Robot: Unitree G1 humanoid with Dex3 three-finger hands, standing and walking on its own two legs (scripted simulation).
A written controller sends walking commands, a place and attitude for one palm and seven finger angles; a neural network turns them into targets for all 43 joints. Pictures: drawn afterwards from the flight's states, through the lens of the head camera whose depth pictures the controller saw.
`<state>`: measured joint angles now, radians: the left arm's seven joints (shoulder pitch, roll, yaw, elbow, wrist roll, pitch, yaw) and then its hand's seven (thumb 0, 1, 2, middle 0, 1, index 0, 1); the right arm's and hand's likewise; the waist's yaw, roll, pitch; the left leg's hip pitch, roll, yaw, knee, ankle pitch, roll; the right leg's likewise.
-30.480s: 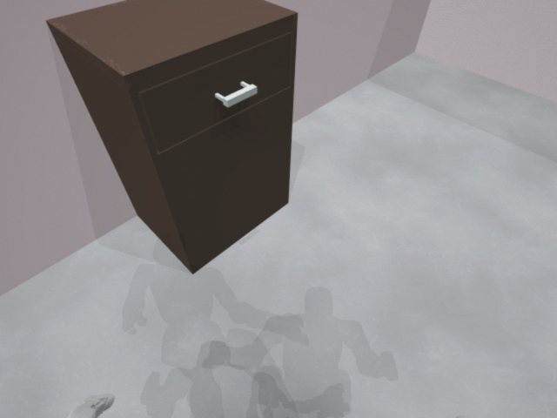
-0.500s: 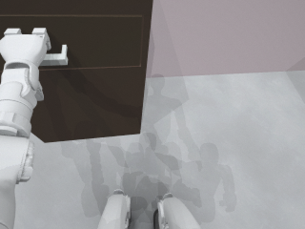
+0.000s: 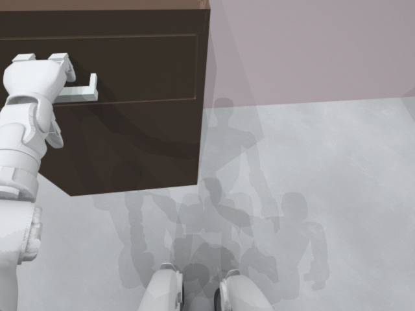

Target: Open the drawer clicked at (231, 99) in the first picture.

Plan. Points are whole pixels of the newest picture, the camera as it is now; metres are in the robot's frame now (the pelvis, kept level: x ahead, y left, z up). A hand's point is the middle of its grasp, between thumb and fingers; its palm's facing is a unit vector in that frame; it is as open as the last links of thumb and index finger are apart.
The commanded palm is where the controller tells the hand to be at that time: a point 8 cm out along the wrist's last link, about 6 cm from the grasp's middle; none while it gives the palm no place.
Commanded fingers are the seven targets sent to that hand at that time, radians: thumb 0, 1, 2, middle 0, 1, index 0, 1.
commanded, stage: lift the fingers back up to retry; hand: left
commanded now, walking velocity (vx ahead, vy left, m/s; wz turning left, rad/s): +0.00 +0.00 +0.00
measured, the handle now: (68, 87) +0.55 +0.27 +0.03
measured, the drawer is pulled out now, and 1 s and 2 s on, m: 0.00 0.00 0.00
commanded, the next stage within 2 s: re-aim the fingers above the handle in 0.46 s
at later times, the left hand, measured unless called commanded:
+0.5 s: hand (49, 95) +0.51 +0.28 +0.06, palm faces -0.08 -0.05 -1.00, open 13.3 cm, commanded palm +0.51 +0.27 +0.14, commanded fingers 0.00 -0.50 0.30 -0.30 -1.20 -0.30 -1.20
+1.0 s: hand (51, 87) +0.51 +0.27 +0.09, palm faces -0.06 -0.02 -1.00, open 13.7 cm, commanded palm +0.49 +0.26 +0.14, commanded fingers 0.00 -0.50 0.30 -0.30 -1.20 -0.30 -1.20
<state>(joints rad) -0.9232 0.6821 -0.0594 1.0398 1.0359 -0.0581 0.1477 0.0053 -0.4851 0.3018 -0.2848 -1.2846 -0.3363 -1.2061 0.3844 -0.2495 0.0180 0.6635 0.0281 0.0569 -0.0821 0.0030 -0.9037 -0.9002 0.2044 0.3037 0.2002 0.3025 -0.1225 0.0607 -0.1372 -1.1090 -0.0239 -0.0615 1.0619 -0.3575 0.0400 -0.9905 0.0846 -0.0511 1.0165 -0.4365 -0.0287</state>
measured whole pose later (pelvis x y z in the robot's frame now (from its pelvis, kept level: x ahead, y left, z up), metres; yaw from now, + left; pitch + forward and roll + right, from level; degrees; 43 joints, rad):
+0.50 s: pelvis +0.06 +0.01 +0.04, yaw +0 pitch +20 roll -4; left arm -0.67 0.56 0.00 0.88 1.03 -0.12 0.23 0.00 -0.48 0.30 -0.34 -1.20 -0.42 -1.22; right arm 0.33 -0.26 -0.04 0.68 0.00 0.13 -0.05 0.00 -0.90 -0.90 0.20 0.30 0.20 0.30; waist -0.07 0.06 -0.14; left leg -0.83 -0.03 -0.05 0.87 -0.38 0.06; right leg -0.70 0.07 -0.02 0.79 -0.43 -0.02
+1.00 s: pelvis +0.05 +0.01 +0.04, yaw +0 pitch +17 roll -3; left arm -0.71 0.55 -0.01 0.96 1.06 -0.07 0.24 0.00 -0.49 0.30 -0.32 -1.20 -0.33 -1.20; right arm 0.35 -0.26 -0.04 0.66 0.02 0.18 -0.04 0.00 -0.90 -0.90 0.20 0.30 0.20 0.30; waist -0.08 0.06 -0.15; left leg -0.78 -0.03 -0.02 0.84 -0.36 0.05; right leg -0.67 0.07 0.00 0.78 -0.41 -0.02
